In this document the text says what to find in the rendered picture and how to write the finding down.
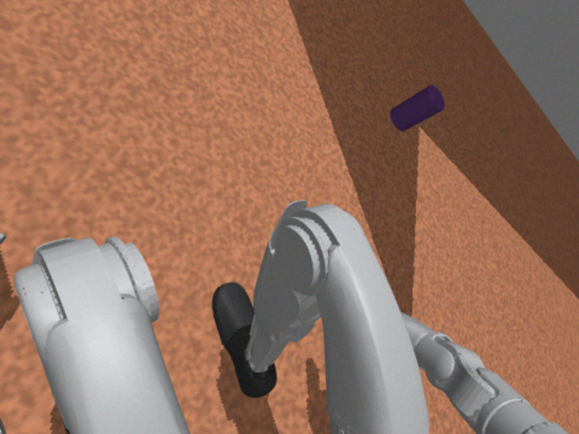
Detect right robot hand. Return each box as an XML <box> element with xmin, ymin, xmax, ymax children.
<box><xmin>401</xmin><ymin>312</ymin><xmax>434</xmax><ymax>350</ymax></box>

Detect right robot foot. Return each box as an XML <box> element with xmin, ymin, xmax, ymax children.
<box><xmin>213</xmin><ymin>282</ymin><xmax>277</xmax><ymax>398</ymax></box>

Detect right robot arm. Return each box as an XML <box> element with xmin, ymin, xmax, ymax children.
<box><xmin>414</xmin><ymin>332</ymin><xmax>568</xmax><ymax>434</ymax></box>

